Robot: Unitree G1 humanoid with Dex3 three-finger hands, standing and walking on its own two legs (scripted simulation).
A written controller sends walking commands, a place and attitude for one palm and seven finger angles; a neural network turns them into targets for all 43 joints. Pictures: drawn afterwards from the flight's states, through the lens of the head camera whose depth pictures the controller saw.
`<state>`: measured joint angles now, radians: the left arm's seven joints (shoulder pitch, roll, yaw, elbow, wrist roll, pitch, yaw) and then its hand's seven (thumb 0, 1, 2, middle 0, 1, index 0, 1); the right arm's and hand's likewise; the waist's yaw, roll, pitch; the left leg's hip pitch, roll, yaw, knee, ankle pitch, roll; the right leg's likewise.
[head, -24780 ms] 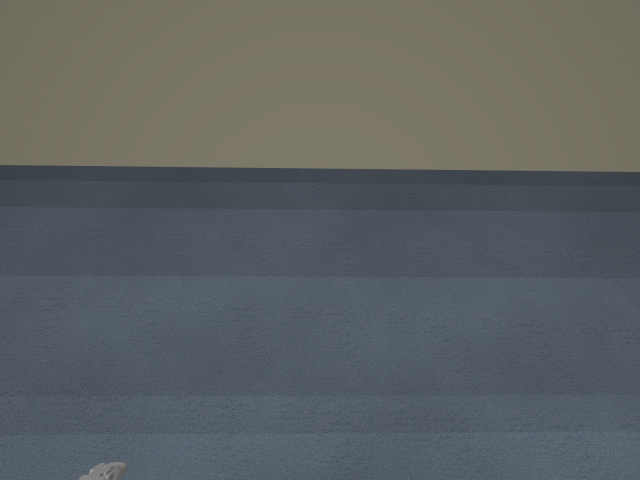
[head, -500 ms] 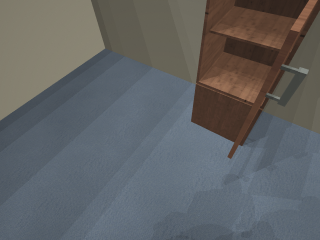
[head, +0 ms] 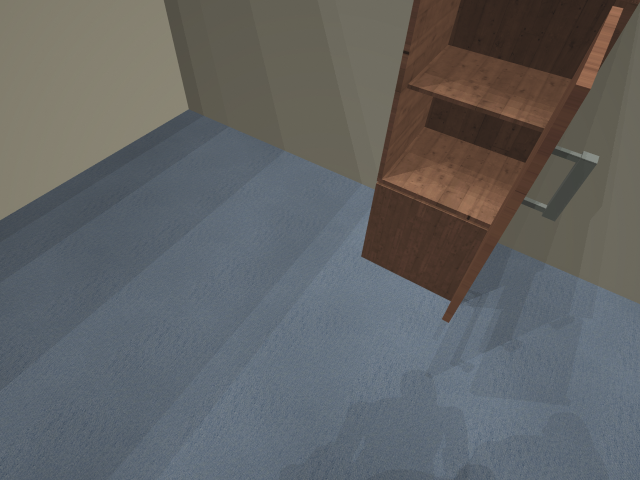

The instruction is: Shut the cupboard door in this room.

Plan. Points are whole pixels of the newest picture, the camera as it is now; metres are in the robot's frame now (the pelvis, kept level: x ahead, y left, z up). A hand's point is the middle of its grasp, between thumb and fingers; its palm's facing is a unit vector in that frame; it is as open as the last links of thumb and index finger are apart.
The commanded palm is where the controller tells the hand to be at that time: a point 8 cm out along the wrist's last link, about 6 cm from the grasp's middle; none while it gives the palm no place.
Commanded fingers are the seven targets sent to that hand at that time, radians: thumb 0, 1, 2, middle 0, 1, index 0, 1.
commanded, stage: turn or walk to find it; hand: left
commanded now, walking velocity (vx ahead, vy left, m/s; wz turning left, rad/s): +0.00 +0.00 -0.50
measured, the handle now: (555, 183) +0.57 -0.32 +0.08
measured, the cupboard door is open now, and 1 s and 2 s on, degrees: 88 88 88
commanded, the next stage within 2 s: stand and wait in 0.40 s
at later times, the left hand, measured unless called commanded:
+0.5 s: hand out of the picture +0.09 +0.15 -0.16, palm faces -0.19 -0.95 -0.26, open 7.4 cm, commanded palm none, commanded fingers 0.00 0.90 0.90 -0.20 -0.30 -0.20 -0.30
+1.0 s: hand out of the picture +0.12 +0.20 -0.17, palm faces -0.16 -0.96 -0.23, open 7.4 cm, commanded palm none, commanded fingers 0.00 0.90 0.90 -0.20 -0.30 -0.20 -0.30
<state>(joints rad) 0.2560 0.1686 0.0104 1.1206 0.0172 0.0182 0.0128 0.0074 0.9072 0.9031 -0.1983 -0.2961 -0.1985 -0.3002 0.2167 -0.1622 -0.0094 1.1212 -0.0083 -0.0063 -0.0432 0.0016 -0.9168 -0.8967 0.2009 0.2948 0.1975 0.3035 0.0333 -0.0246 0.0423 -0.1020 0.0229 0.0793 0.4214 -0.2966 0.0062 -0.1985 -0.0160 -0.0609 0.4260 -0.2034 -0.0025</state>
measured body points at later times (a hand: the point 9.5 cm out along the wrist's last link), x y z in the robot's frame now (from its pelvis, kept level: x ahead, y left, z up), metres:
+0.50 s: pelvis -0.01 -0.03 +0.00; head +0.04 -0.06 +0.44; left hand +0.10 +0.20 -0.14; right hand +0.02 -0.30 -0.16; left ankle +0.00 +0.14 -0.66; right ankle -0.02 -0.11 -0.74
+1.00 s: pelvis +0.03 +0.01 +0.00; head +0.07 +0.02 +0.45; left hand +0.13 +0.25 -0.15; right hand +0.00 -0.22 -0.15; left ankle +0.03 +0.12 -0.74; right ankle -0.05 -0.12 -0.69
